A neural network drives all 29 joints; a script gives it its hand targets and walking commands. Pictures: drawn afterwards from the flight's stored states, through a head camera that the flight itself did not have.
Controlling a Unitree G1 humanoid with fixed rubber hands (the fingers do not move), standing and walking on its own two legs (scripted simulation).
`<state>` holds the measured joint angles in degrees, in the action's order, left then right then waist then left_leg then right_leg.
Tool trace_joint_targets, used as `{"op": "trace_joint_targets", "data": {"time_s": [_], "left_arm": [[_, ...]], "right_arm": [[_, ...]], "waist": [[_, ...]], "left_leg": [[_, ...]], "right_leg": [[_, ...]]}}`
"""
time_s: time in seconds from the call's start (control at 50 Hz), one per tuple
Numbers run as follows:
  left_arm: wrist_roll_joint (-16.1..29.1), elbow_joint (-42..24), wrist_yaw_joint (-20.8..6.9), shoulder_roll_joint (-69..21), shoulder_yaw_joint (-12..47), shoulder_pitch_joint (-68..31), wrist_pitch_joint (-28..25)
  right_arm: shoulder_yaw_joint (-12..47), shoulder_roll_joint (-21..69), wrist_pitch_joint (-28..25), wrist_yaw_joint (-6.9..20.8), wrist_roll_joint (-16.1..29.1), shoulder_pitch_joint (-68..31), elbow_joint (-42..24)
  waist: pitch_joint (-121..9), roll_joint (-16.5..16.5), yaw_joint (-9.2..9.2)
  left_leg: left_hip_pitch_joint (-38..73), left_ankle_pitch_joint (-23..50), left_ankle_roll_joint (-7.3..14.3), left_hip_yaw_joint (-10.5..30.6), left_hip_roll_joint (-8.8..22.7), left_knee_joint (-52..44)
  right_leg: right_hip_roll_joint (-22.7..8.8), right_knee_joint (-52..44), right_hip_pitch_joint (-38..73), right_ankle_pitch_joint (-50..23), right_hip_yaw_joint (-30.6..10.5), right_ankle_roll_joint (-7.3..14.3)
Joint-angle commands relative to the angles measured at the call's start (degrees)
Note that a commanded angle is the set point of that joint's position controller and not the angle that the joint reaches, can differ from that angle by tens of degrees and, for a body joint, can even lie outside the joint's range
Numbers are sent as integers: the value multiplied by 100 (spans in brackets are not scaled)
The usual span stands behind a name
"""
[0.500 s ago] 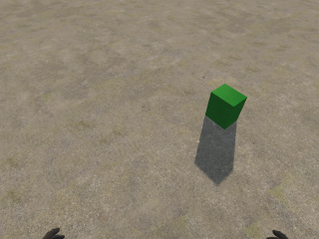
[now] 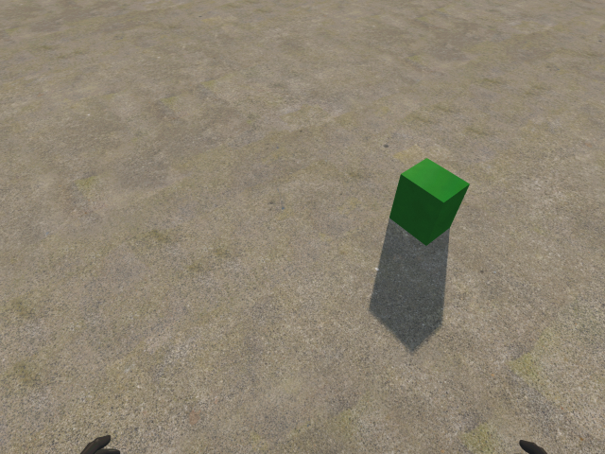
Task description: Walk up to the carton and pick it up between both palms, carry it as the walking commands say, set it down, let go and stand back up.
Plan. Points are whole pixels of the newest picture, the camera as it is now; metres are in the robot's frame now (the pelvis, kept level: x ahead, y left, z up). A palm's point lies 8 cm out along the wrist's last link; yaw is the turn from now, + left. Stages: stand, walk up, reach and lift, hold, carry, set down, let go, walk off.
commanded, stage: stand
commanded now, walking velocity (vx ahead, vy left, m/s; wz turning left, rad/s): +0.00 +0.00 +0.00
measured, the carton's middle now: (426, 202) +1.19 -0.51 -0.65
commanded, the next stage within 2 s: walk up in 0.32 s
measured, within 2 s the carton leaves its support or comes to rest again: neither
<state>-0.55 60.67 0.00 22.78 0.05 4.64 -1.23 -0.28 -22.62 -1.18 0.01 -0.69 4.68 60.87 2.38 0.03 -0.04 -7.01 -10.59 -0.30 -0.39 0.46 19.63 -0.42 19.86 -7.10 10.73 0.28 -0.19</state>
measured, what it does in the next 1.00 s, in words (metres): steps to the right: right foot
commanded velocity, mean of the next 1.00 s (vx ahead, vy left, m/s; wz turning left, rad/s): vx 0.26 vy -0.04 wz -0.22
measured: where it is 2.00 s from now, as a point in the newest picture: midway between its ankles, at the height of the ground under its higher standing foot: (391, 348)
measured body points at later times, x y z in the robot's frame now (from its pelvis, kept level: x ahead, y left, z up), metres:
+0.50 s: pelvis +0.01 +0.00 +0.00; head +0.01 +0.00 +0.45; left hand +0.12 +0.32 -0.11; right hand +0.11 -0.32 -0.11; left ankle +0.00 +0.12 -0.75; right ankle +0.00 -0.12 -0.75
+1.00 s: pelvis +0.14 -0.15 -0.02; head +0.15 -0.18 +0.43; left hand +0.23 +0.10 -0.14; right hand +0.14 -0.42 -0.17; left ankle +0.12 +0.03 -0.66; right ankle +0.11 -0.25 -0.75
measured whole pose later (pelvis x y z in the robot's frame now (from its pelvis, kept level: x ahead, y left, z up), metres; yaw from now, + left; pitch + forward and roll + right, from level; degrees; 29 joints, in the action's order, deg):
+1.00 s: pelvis +0.14 -0.15 -0.02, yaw -14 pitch +0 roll +0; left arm -0.9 54.6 -1.7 13.4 -2.0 16.7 -2.4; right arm -2.6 -16.9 -2.0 2.0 -2.3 14.0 53.0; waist 2.5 -3.5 -0.6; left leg -25.8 -19.3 -1.2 -1.5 8.5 68.1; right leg -2.0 33.7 -15.6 18.0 5.6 0.9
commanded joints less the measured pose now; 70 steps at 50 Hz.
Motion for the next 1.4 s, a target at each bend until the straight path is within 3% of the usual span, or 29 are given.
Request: {"op": "trace_joint_targets", "data": {"time_s": [0.0,0.48,0.5,0.52,0.54,0.56,0.58,0.62,0.64,0.7,0.74,0.78,0.8,0.82,0.84,0.86,0.88,0.9,0.94,0.96,1.0,1.12,1.2,1.26,1.3,1.32,1.34,1.36,1.38], "left_arm": [[3,-237,26,996,-175,-214,-50],[1,-244,35,1005,-190,-193,-38],[7,-299,-113,662,-340,338,186],[-103,-895,-383,622,-401,-1133,416],[-154,-1238,-468,299,-416,-1705,478],[-157,-1266,-520,187,-387,-1327,478],[-135,-1135,-551,156,-375,-765,425],[-160,-970,-644,207,-436,-155,394],[-148,-969,-681,186,-436,-117,405],[-71,-1251,-690,-49,-351,-496,396],[-21,-1235,-582,-96,-326,-314,302],[-24,-1064,-508,-80,-289,38,209],[-43,-959,-469,-61,-293,375,143],[-45,-789,-410,44,-347,900,70],[-49,-557,-326,412,-511,1832,-35],[-119,-426,-236,1110,-703,2603,-121],[-86,-464,-169,1365,-749,2781,-56],[-64,-669,-128,1158,-704,2188,-62],[-26,-874,-107,358,-493,1446,-171],[-11,-878,-93,132,-434,1388,-237],[-14,-819,-83,-15,-387,1586,-351],[-77,-680,-24,-160,-436,2170,-383],[-82,-561,39,-129,-447,2410,-377],[-64,-521,93,-43,-445,2313,-341],[-45,-521,86,0,-422,2301,-327],[-2,-503,70,-109,-367,2366,-315],[118,-488,67,-433,-320,2433,-306],[61,-567,64,-466,-382,2744,-342],[35,-454,67,-321,-438,2351,-353]], "right_arm": [[-172,-991,-50,-26,2,-210,-237],[-184,-1004,-35,-33,1,-197,-235],[-323,-446,115,-10,-127,534,-389],[-609,-1195,186,-247,-112,1114,-338],[-773,-1458,147,-381,-58,1556,-223],[-723,-1295,98,-428,-34,1140,-356],[-670,-1035,57,-405,-40,866,-479],[-589,-730,-42,-323,-37,731,-568],[-588,-672,-77,-283,-50,747,-588],[-635,-594,-141,-151,-99,895,-656],[-625,-511,-123,0,-206,887,-754],[-633,-540,-98,52,-219,970,-805],[-625,-574,-84,66,-194,1015,-815],[-580,-521,-74,71,-166,1227,-783],[-460,-291,-80,103,-121,1348,-886],[-215,270,-133,140,-64,880,-1361],[-190,279,-175,129,-99,593,-1558],[-240,142,-210,123,-139,383,-1529],[-282,113,-241,194,-163,494,-1285],[-280,192,-199,237,-175,701,-1180],[-286,317,-90,283,-197,787,-1123],[-189,565,-5,349,-158,-410,-1429],[-154,655,-16,365,-104,-849,-1545],[-178,615,-50,320,-61,-684,-1470],[-302,354,-111,231,-77,162,-1178],[-447,53,-200,161,-123,1125,-891],[-603,-555,-323,88,-174,2110,-715],[-727,-1085,-302,53,-90,2428,-722],[-595,-728,-282,81,-52,1970,-754]], "waist": [[-343,-4,0],[-357,-4,4],[-404,-257,166],[212,-592,686],[336,-627,668],[336,-460,324],[136,-545,158],[-28,-735,-20],[84,-860,-39],[604,-1325,42],[572,-1811,-3],[458,-1643,-36],[307,-1278,-152],[-70,-660,-321],[-684,478,-664],[-603,2014,-895],[-661,2242,-931],[-324,1624,-722],[226,690,-371],[158,630,-242],[-40,699,-159],[341,691,-456],[423,767,-468],[300,898,-298],[-272,637,-7],[-932,293,365],[-1450,-683,645],[-1890,-1402,563],[-1505,-743,397]], "left_leg": [[53,654,192,539,682,-304],[141,828,187,520,698,-339],[285,-2162,200,563,952,58],[1513,-3570,557,2356,2417,-1223],[1228,-3587,556,3002,3219,-1478],[765,-3207,386,2518,3122,-1414],[593,-2746,240,1875,2870,-1261],[307,-2093,141,860,2288,-1125],[104,-1954,105,497,2145,-1135],[-340,-1782,85,-95,1992,-1298],[-788,-2133,89,-582,1636,-1267],[-713,-2219,192,-720,1722,-873],[-684,-1948,194,-891,1663,-190],[-735,-1121,196,-1027,1484,1009],[-1310,-690,186,-1191,1130,2926],[-3055,-2335,31,-800,269,4696],[-3816,-2259,3,54,343,5587],[-4036,-1670,22,305,743,5791],[-3613,-617,-50,239,1105,5234],[-3217,-547,-74,156,1074,4934],[-2824,-386,-140,-46,897,4492],[-3075,652,-276,-369,615,2503],[-2825,927,-197,-553,510,1734],[-2120,578,-22,-683,377,1240],[-688,170,159,-949,166,908],[900,104,293,-747,262,969],[2213,-284,313,1357,1857,615],[2595,-414,635,3774,3166,-513],[1898,-579,815,3373,2866,-589]], "right_leg": [[-692,-321,21,-646,-547,190],[-709,-353,106,-815,-529,180],[-616,451,-809,1903,-608,349],[137,2423,-3408,2062,58,39],[-282,3648,-4161,1613,-35,-45],[-547,4157,-4122,1045,-352,4],[-667,4230,-3767,697,-377,7],[-614,4424,-3096,312,-158,-91],[-599,4193,-2839,289,3,-158],[-580,2964,-2270,418,290,-225],[-347,2328,-1302,619,638,-221],[-204,2051,-921,707,1013,-157],[-127,1664,-566,594,1143,-86],[-135,1394,51,680,1069,14],[-655,1070,1069,991,402,207],[-1994,-233,1259,2913,-2570,591],[-2548,-1403,1061,4097,-4322,969],[-2472,-1342,770,4027,-3958,1148],[-1902,-1005,183,1832,-2350,997],[-1729,-877,-71,720,-1771,875],[-1584,-756,-164,-658,-1193,826],[-1379,-1126,396,-1255,-677,782],[-1505,-1048,616,-1847,-557,713],[-1511,-529,658,-2664,-325,575],[-1303,616,438,-3356,-143,474],[-915,1984,-280,-2818,-7,391],[-190,3805,-1880,440,83,220],[160,4928,-2871,2183,-280,157],[-305,5413,-2858,1677,-740,205]]}}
